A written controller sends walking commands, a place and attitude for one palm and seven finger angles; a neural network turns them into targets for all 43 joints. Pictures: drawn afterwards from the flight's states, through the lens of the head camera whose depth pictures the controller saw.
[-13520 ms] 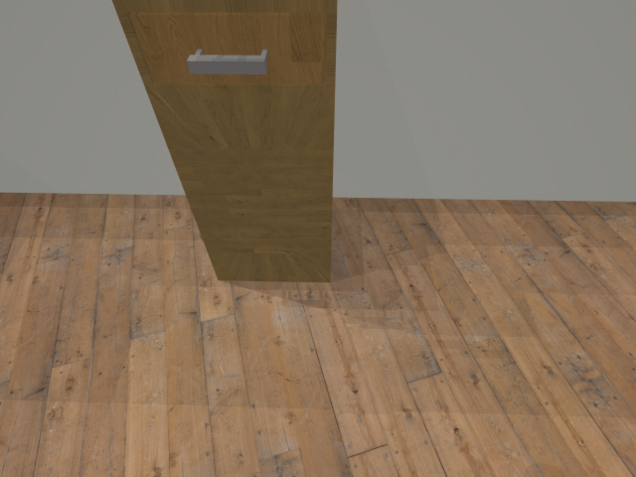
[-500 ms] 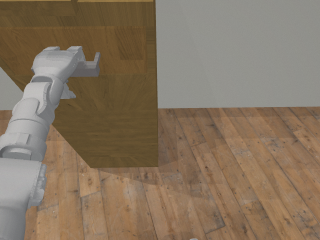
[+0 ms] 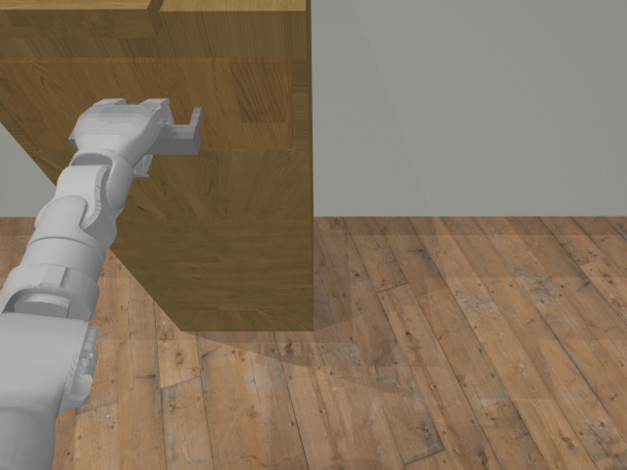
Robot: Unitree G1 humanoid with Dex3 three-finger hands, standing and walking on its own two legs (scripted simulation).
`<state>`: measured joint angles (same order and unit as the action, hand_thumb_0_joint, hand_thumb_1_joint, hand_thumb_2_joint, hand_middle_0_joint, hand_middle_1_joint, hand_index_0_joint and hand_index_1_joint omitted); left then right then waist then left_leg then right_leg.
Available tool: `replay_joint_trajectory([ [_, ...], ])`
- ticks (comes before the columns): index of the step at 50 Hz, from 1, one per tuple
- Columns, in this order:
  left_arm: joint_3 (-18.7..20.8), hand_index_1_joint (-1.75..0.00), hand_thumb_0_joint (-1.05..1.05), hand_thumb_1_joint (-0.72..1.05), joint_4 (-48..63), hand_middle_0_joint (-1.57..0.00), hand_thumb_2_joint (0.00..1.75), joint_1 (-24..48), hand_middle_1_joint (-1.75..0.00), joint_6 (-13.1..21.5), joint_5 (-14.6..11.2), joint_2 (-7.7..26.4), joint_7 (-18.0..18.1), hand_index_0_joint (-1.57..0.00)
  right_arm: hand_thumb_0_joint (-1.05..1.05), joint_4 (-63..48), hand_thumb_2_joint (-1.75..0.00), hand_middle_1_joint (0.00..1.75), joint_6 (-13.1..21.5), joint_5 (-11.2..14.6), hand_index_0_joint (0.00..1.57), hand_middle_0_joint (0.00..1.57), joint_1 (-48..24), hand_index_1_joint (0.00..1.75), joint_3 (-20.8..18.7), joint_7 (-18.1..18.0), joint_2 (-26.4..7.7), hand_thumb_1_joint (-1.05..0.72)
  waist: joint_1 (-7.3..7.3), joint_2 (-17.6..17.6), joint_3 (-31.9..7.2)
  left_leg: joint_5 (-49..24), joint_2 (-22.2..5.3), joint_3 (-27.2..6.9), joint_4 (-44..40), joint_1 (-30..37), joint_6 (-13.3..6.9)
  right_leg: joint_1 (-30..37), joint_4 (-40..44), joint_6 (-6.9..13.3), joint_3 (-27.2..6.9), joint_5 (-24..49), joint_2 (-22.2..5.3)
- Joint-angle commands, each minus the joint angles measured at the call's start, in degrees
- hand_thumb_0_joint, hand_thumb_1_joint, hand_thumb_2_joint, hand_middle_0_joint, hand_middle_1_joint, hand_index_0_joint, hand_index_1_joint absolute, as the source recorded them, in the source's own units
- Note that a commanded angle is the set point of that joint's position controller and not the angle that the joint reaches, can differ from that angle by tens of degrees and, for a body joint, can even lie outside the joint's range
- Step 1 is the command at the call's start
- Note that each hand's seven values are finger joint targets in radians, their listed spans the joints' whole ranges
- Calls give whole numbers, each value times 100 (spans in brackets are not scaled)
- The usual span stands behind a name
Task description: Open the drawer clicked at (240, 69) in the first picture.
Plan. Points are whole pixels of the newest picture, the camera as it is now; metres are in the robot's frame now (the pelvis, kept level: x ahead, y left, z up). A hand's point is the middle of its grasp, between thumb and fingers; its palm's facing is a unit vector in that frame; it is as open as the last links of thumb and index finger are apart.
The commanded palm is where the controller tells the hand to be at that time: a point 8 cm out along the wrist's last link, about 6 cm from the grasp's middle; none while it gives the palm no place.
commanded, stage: pull the drawer open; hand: left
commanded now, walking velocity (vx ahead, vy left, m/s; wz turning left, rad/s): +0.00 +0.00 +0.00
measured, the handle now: (142, 127) +0.53 +0.22 +0.13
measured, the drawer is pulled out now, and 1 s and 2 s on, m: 0.00 0.06 0.29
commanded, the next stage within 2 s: none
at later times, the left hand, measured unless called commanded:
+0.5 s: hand (132, 176) +0.46 +0.23 +0.11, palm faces -0.04 +0.00 -1.00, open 5.7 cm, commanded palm +0.44 +0.24 +0.17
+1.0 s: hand (125, 198) +0.42 +0.23 +0.11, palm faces +0.02 -0.03 -1.00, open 5.8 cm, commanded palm +0.37 +0.25 +0.17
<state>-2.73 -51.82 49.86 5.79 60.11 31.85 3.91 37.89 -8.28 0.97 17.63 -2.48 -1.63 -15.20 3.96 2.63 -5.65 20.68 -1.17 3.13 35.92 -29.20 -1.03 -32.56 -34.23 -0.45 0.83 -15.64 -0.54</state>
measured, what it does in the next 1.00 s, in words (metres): stands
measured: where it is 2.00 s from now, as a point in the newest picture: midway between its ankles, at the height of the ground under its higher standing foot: outside the picture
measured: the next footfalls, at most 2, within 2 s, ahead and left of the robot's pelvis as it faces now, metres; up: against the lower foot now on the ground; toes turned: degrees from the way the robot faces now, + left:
none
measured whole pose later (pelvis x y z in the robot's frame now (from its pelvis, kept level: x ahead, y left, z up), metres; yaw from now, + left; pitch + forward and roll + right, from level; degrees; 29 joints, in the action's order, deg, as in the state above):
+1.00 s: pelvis +0.00 +0.00 +0.01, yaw -2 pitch +10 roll +0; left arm 1.8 -28.7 26.9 4.8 55.5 31.9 3.3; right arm 36.3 -8.7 2.1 17.8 -3.0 -1.2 -16.1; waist 2.6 3.7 -5.1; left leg 19.6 -1.4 5.5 31.9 -22.3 -1.1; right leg -27.2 -31.4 -0.6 -1.7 -14.3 0.2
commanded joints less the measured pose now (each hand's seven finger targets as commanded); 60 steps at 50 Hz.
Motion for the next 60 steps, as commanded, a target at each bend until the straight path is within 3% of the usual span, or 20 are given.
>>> replay_joint_trajectory([
  [1,698,-135,0,90,1288,-40,90,2140,-135,23,-163,1668,200,-40,0,-527,-90,30,74,8,20,20,417,30,-318,-77,-837,-90,-164,8,-2550,-3357,149,-122,-135,1205,-118,1607,73,192,26,2363,249],
  [9,1004,-135,0,90,2465,-40,90,830,-135,-14,-422,1804,71,-40,0,-798,-90,30,32,60,20,20,76,30,-332,-13,-871,-90,-445,-44,-2681,-3997,116,-79,-261,1292,-146,2231,129,186,-29,2905,230],
  [12,921,-135,0,90,2816,-40,90,315,-135,-138,-511,1621,49,-40,0,-844,-90,30,68,88,20,20,-71,30,-331,33,-849,-90,-482,-61,-2426,-4078,90,-87,-317,1394,-147,2182,184,163,-5,2917,230],
  [14,771,-135,0,90,2341,-40,90,1884,-135,-159,-390,1778,139,-40,0,-543,-90,30,49,103,20,20,47,30,-306,-47,-928,-90,-16,-174,-1925,-3457,106,-120,-285,1224,-133,1667,236,156,30,2532,256],
  [15,572,-135,0,90,2144,-40,90,2159,-135,-185,-362,1577,169,-40,0,-491,-90,30,93,112,20,20,69,30,-308,-44,-880,-90,31,-148,-1741,-3229,115,-142,-317,1214,-126,1464,279,151,45,2309,270],
  [17,731,-135,0,90,1942,-40,90,1871,-135,-214,-247,1719,200,-40,0,-473,-90,30,116,87,20,20,123,30,-317,-61,-875,-90,-122,-45,-2061,-3289,156,-121,-306,1325,-110,1597,214,188,40,2291,258],
  [19,710,-135,0,90,2044,-40,90,2228,-135,-158,-231,1744,230,-40,0,-432,-90,30,126,39,20,20,171,30,-335,-75,-860,-90,-86,139,-2444,-3512,176,-100,-214,1494,-111,1691,171,199,13,2495,241],
  [21,568,-135,0,90,1723,-40,90,2176,-135,-166,-258,1538,201,-40,0,-429,-90,30,122,43,20,20,148,30,-296,-76,-812,-90,-80,8,-2288,-3322,195,-115,-220,1375,-107,1662,165,190,36,2445,223],
  [24,852,-135,0,90,1487,-40,90,2200,-135,-78,-270,1914,174,-40,0,-459,-90,30,101,32,20,20,109,30,-269,-126,-854,-90,-108,-203,-2303,-2966,232,-83,-250,1096,-127,1892,162,180,-1,2452,193],
  [27,683,-135,0,90,1393,-40,90,2278,-135,5,-266,1743,161,-40,0,-522,-90,30,127,41,20,20,75,30,-236,-148,-814,-90,-102,-158,-2186,-2716,239,-77,-281,1008,-132,1793,167,170,1,2312,174],
  [33,859,-135,0,90,1278,-40,90,2473,-135,157,-188,2015,234,-40,0,-532,-90,30,159,21,20,20,152,30,-246,-177,-826,-90,-98,-112,-2306,-2515,241,-67,-255,897,-133,1788,150,164,-48,2180,170],
  [34,1076,-135,0,90,1326,-40,90,2201,-135,207,-196,2191,240,-40,0,-586,-90,30,153,16,20,20,143,30,-260,-179,-826,-90,-228,-114,-2462,-2582,252,-65,-263,860,-135,2010,140,180,-73,2245,170],
  [38,1114,-135,0,90,1752,-40,90,1165,-135,246,-270,2035,212,-40,0,-769,-90,30,146,34,20,20,3,30,-273,-152,-794,-90,-473,-19,-2576,-2729,231,-6,-355,893,-135,2231,130,184,-69,2386,178],
  [40,954,-135,0,90,2060,-40,90,721,-135,203,-368,1742,193,-40,0,-850,-90,30,146,58,20,20,-82,30,-282,-109,-796,-90,-477,-51,-2425,-2917,193,-16,-390,963,-143,2191,174,191,-40,2409,189],
  [42,1153,-135,0,90,2575,-40,90,207,-135,133,-451,1865,201,-40,0,-937,-90,30,161,71,20,20,-174,30,-310,-71,-835,-90,-602,-9,-2483,-3128,160,-15,-431,1068,-146,2316,183,193,-62,2502,201],
  [47,1345,-135,0,90,3417,-40,90,-900,-135,-169,-641,1846,169,-40,0,-1073,-90,30,209,127,20,20,-443,30,-302,-12,-853,-90,-722,-241,-2183,-3182,139,-16,-569,1119,-141,2510,244,174,-47,2553,188],
  [49,1460,-135,0,90,3740,-40,90,-1174,-135,-286,-681,1918,172,-40,0,-1092,-90,30,222,149,20,20,-573,30,-299,1,-869,-90,-734,-158,-2082,-3276,123,-29,-616,1214,-121,2495,286,182,-34,2478,197],
  [51,1252,-135,0,90,4248,-40,90,-1414,-135,-407,-726,1642,170,-40,0,-1132,-90,30,286,149,20,20,-691,30,-278,31,-820,-90,-742,72,-2001,-3487,96,-58,-639,1431,-97,2389,315,172,-14,2440,192],
  [54,1320,-135,0,90,4575,-40,90,-1949,-135,-609,-784,1603,159,-40,0,-1127,-90,30,334,154,20,20,-865,30,-243,59,-820,-90,-761,-86,-1813,-3663,70,-93,-668,1520,-73,2396,385,169,20,2417,203],
  [60,1252,-135,0,90,5454,-40,90,-2648,-135,-818,-871,1425,72,-40,0,-1199,-90,30,411,126,20,20,-1269,30,-123,57,-704,-90,-866,46,-1702,-3853,81,-121,-766,1800,-17,2533,458,151,45,2461,172],
])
